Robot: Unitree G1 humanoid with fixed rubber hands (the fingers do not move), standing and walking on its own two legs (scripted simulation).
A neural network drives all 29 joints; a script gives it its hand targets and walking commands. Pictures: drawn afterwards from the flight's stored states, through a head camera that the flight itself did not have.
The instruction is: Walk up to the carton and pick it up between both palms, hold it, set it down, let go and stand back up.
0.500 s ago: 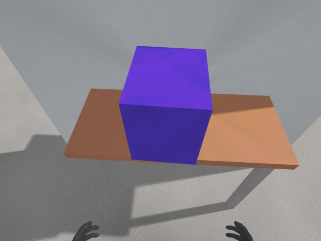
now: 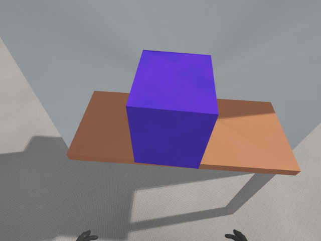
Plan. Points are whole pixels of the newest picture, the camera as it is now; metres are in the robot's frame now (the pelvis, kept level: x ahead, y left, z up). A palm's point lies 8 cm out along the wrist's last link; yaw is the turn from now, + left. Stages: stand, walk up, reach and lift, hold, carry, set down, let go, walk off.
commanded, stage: reach and lift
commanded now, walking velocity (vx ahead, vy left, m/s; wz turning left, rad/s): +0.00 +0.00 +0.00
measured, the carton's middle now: (171, 110) +0.50 -0.01 +0.01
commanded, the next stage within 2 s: none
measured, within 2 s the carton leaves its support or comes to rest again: neither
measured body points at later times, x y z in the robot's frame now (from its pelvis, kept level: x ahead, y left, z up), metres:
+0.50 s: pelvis +0.01 -0.03 +0.01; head +0.00 +0.00 +0.45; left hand +0.19 +0.20 -0.08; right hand +0.17 -0.23 -0.07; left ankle +0.03 +0.10 -0.74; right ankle -0.01 -0.12 -0.74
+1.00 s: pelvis +0.04 -0.02 +0.01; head +0.02 -0.01 +0.46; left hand +0.23 +0.20 -0.03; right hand +0.21 -0.24 -0.04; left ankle +0.03 +0.10 -0.74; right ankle -0.01 -0.12 -0.74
